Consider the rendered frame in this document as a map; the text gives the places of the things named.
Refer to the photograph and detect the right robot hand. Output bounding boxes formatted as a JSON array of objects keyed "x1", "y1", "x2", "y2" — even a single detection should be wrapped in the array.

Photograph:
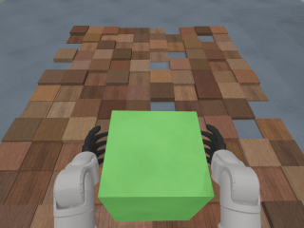
[{"x1": 200, "y1": 124, "x2": 227, "y2": 165}]

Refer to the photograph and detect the carton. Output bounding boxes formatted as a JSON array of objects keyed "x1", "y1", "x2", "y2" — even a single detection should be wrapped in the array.
[{"x1": 98, "y1": 110, "x2": 215, "y2": 221}]

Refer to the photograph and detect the left robot forearm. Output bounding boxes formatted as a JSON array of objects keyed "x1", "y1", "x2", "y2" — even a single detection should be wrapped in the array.
[{"x1": 53, "y1": 151, "x2": 100, "y2": 228}]

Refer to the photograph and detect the right robot forearm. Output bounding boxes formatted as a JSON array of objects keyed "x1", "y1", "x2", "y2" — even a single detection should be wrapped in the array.
[{"x1": 211, "y1": 149, "x2": 261, "y2": 228}]

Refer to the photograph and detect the left robot hand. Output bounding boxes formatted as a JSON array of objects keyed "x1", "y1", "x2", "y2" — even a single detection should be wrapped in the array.
[{"x1": 82, "y1": 125, "x2": 108, "y2": 165}]

